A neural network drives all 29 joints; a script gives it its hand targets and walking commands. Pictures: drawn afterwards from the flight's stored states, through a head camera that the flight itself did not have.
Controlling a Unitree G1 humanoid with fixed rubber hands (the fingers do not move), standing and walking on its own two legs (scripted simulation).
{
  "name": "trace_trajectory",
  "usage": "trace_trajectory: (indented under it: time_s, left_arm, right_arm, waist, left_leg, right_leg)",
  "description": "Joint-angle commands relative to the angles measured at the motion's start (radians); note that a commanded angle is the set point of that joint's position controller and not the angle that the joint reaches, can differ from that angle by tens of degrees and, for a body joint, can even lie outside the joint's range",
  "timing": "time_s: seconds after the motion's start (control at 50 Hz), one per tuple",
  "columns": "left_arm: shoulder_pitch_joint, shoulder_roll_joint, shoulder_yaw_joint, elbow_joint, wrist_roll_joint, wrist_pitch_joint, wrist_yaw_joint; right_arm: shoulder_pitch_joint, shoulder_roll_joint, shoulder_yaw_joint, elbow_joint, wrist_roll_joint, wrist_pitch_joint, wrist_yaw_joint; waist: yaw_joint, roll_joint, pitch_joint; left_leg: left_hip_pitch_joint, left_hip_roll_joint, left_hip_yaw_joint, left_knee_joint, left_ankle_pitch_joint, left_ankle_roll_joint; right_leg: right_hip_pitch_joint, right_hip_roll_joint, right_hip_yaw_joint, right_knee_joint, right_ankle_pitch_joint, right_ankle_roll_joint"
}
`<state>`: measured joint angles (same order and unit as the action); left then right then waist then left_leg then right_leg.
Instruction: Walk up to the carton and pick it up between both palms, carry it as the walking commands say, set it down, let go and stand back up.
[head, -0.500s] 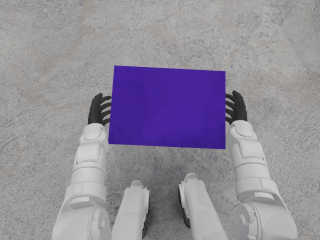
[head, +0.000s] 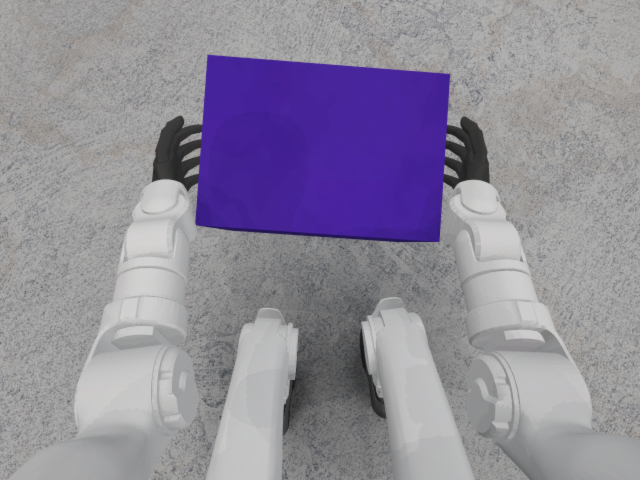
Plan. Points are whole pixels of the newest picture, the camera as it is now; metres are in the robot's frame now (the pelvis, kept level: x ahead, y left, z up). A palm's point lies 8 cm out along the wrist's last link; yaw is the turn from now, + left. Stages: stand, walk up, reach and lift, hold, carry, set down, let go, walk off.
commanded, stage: set down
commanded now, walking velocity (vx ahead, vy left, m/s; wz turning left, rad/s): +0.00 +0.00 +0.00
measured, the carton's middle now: (321, 166) +0.50 +0.00 -0.16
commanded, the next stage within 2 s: none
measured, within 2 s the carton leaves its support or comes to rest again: rests again in 1.74 s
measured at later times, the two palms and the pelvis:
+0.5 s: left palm (199, 188) +0.48 +0.18 -0.16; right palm (448, 190) +0.45 -0.18 -0.17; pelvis +0.00 +0.03 -0.06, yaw -1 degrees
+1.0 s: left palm (219, 192) +0.50 +0.17 -0.26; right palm (431, 200) +0.47 -0.19 -0.28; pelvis -0.02 +0.01 -0.13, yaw +0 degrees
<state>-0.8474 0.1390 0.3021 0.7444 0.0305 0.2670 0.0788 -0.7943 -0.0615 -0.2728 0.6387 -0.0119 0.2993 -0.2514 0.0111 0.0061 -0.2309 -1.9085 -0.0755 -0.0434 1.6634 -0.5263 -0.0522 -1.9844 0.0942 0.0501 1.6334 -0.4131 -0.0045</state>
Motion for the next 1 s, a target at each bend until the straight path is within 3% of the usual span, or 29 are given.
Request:
trace_trajectory:
  time_s: [0.0, 0.06, 0.14, 0.4, 0.52, 0.58, 0.82, 0.98]
  left_arm:
    - [-0.707, -0.923, -0.528, -0.187, -0.145, -0.037, -0.362]
    - [-0.702, -0.923, -0.518, -0.169, -0.131, -0.033, -0.341]
    - [-0.701, -0.933, -0.51, -0.155, -0.117, -0.035, -0.314]
    - [-0.784, -0.966, -0.57, -0.185, -0.155, -0.052, -0.243]
    - [-0.796, -0.944, -0.596, -0.215, -0.173, -0.055, -0.227]
    - [-0.805, -0.923, -0.612, -0.239, -0.183, -0.06, -0.219]
    - [-0.894, -0.804, -0.559, -0.154, -0.2, -0.087, -0.233]
    - [-0.988, -0.698, -0.542, -0.152, -0.215, -0.1, -0.252]
  right_arm:
    - [-0.762, 0.994, 0.55, -0.182, 0.13, -0.042, 0.365]
    - [-0.782, 0.972, 0.536, -0.163, 0.138, -0.045, 0.38]
    - [-0.79, 0.938, 0.495, -0.128, 0.138, -0.054, 0.401]
    - [-0.832, 0.816, 0.439, -0.114, 0.162, -0.089, 0.428]
    - [-0.848, 0.799, 0.471, -0.157, 0.19, -0.093, 0.421]
    - [-0.873, 0.799, 0.498, -0.193, 0.215, -0.1, 0.414]
    - [-1.001, 0.768, 0.541, -0.189, 0.224, -0.126, 0.343]
    - [-1.092, 0.757, 0.576, -0.216, 0.25, -0.132, 0.284]
  waist:
    - [-0.011, -0.068, -1.179]
    - [0.005, -0.047, -1.152]
    - [0.002, -0.019, -1.128]
    - [-0.068, 0.071, -1.178]
    - [-0.07, 0.063, -1.243]
    - [-0.045, 0.063, -1.269]
    - [-0.023, -0.041, -1.19]
    - [0.006, -0.084, -1.306]
  left_leg:
    - [0.321, -0.06, 0.099, -0.14, 0.15, 0.068]
    - [0.342, -0.062, 0.096, -0.126, 0.153, 0.068]
    - [0.385, -0.063, 0.082, -0.113, 0.179, 0.064]
    - [0.458, -0.067, 0.056, -0.015, 0.264, 0.031]
    - [0.445, -0.072, 0.069, 0.045, 0.295, 0.031]
    - [0.444, -0.073, 0.076, 0.08, 0.311, 0.035]
    - [0.215, -0.064, 0.112, 0.19, 0.17, 0.063]
    - [0.156, -0.051, 0.134, 0.275, 0.142, 0.073]
  right_leg:
    - [0.937, 0.043, -0.035, -0.151, 0.185, 0.045]
    - [0.831, 0.047, -0.062, -0.115, 0.17, 0.044]
    - [0.698, 0.05, -0.085, -0.07, 0.172, 0.037]
    - [0.44, 0.045, -0.136, 0.072, 0.214, 0.02]
    - [0.458, 0.045, -0.143, 0.129, 0.268, 0.027]
    - [0.46, 0.045, -0.14, 0.159, 0.284, 0.03]
    - [0.563, 0.037, -0.117, 0.232, 0.224, 0.046]
    - [0.736, 0.028, -0.083, 0.294, 0.225, 0.054]
